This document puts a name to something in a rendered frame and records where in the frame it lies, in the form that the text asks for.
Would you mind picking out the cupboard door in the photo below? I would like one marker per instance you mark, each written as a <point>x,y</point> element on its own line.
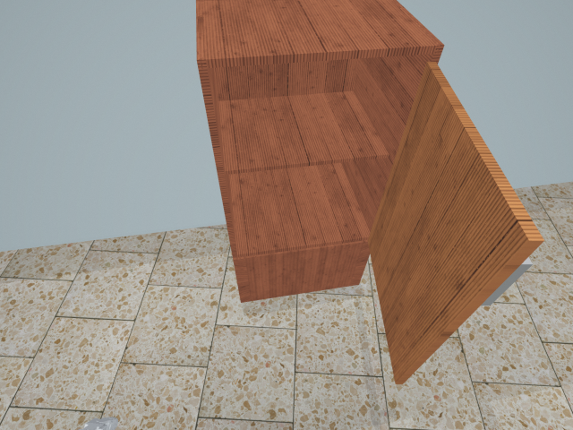
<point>449,230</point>

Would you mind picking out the handle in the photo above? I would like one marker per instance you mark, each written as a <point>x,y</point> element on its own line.
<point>508,282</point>

